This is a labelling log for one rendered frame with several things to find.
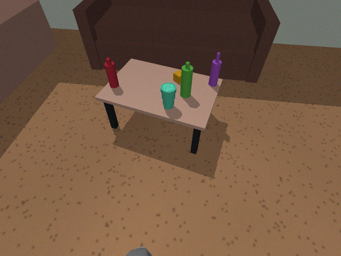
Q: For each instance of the coffee table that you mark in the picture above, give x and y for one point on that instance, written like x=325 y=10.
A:
x=139 y=90

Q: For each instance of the sofa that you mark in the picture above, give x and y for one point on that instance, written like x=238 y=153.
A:
x=173 y=32

